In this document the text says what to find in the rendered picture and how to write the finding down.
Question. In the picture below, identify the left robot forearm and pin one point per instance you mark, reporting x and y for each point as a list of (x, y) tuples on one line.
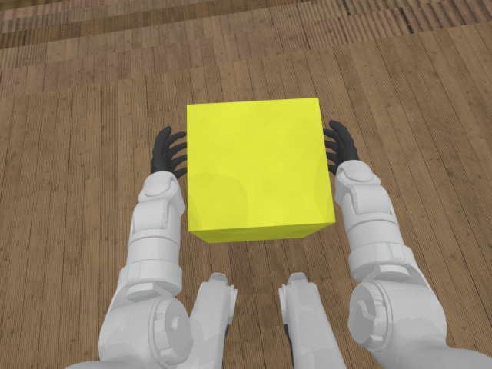
[(153, 248)]

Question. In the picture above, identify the carton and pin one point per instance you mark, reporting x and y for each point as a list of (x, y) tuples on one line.
[(257, 170)]

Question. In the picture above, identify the robot right hand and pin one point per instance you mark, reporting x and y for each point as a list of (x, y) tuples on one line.
[(343, 147)]

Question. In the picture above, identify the robot left upper arm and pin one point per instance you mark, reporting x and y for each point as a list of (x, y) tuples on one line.
[(149, 334)]

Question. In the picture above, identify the robot left shin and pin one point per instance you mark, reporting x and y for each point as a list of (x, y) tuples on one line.
[(216, 276)]

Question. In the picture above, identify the robot right thigh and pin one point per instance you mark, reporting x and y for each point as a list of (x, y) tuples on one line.
[(313, 342)]

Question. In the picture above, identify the robot left hand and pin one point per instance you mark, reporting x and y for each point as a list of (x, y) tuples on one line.
[(162, 154)]

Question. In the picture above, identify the robot right upper arm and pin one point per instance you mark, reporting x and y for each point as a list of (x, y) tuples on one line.
[(403, 326)]

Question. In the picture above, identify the right robot forearm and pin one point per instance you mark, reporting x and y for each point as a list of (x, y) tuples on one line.
[(377, 248)]

